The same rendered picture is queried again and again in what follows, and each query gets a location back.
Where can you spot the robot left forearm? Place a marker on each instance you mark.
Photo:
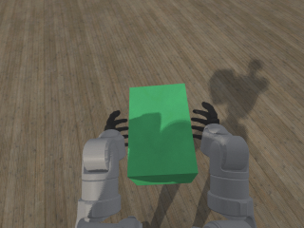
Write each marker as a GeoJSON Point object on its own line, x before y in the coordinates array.
{"type": "Point", "coordinates": [100, 183]}

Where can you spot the robot right forearm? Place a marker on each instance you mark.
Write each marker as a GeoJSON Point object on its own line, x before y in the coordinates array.
{"type": "Point", "coordinates": [229, 174]}

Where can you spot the robot left hand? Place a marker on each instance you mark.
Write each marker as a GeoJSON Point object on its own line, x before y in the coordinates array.
{"type": "Point", "coordinates": [111, 124]}

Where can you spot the carton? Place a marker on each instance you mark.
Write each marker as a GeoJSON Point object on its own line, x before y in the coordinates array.
{"type": "Point", "coordinates": [161, 147]}

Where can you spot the robot right hand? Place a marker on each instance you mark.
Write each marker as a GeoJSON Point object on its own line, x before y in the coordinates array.
{"type": "Point", "coordinates": [211, 116]}

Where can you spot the robot left thigh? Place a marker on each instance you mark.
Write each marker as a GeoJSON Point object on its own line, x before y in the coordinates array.
{"type": "Point", "coordinates": [130, 223]}

